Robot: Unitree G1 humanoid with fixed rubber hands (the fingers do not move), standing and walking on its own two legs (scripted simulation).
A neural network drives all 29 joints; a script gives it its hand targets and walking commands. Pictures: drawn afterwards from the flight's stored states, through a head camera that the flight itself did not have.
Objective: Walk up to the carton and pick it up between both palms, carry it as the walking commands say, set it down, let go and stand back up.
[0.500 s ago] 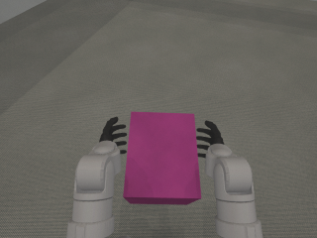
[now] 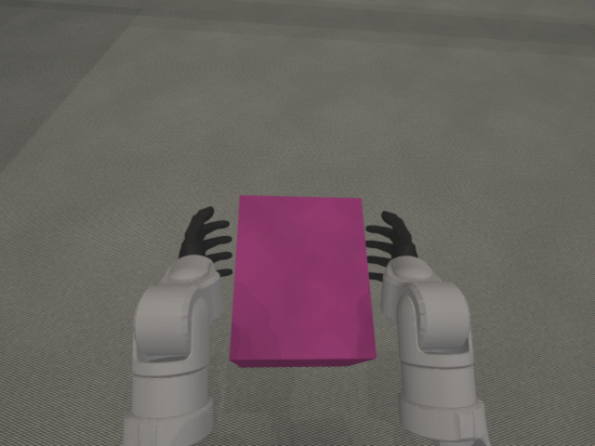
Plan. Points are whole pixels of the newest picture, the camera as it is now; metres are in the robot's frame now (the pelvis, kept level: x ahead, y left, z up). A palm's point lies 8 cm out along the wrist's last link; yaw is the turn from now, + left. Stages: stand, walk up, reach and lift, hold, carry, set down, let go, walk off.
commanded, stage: carry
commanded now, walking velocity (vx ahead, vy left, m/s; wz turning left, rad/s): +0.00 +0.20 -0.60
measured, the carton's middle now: (297, 287) +0.33 +0.01 +0.02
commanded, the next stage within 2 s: none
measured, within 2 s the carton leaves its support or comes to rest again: neither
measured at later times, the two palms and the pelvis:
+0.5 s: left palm (164, 265) +0.30 +0.18 +0.10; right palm (366, 319) +0.24 -0.06 +0.11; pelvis -0.02 +0.13 +0.01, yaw -18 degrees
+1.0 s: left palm (164, 251) +0.32 +0.18 +0.10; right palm (324, 380) +0.17 -0.01 +0.11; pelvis +0.00 +0.27 +0.00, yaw -36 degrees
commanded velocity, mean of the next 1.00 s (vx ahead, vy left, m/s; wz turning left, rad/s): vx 0.00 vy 0.20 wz -0.60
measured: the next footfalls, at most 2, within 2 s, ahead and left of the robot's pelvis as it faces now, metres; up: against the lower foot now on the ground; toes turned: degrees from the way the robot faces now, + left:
right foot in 0.04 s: +0.02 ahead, -0.10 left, +0.00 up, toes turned -10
left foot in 0.34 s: +0.07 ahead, +0.21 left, +0.00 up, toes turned -6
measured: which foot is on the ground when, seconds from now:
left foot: down 0.00-0.06, up 0.08-0.32, down 0.34-0.68, up 0.70-0.94, down 0.96-1.00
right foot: up 0.00-0.02, down 0.04-0.34, up 0.36-0.64, down 0.66-0.98, up 1.00-1.00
